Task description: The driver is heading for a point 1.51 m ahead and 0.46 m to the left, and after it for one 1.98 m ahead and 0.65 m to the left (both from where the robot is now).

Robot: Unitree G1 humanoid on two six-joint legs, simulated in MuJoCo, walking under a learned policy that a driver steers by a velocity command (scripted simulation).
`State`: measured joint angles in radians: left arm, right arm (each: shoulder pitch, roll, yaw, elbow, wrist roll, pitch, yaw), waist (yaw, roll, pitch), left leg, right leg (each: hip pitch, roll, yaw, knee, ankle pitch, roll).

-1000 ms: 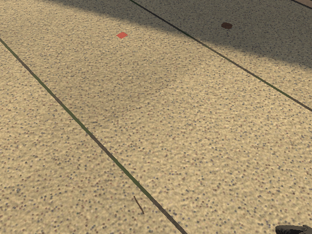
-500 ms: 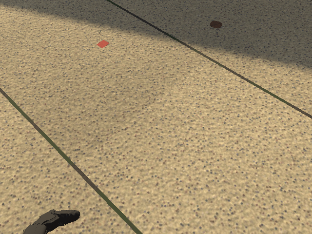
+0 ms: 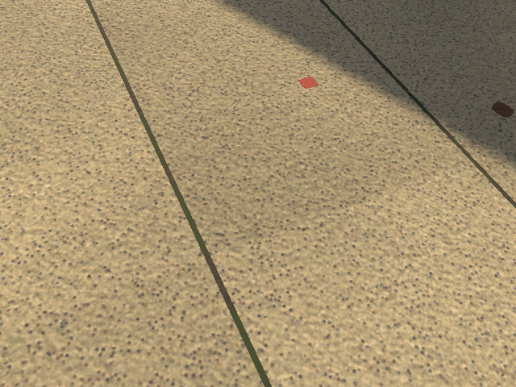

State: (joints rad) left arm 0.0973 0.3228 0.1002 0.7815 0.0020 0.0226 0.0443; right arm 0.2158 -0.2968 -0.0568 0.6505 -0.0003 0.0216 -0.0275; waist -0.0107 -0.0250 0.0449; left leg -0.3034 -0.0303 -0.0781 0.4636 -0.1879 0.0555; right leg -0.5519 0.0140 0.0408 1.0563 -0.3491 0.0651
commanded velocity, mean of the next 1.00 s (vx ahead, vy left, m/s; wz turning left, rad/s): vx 0.29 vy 0.00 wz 0.48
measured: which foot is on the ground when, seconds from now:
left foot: down 0.00-0.28, up 0.30-0.74, down 0.76-1.00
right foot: up 0.00-0.26, down 0.28-0.76, up 0.78-1.00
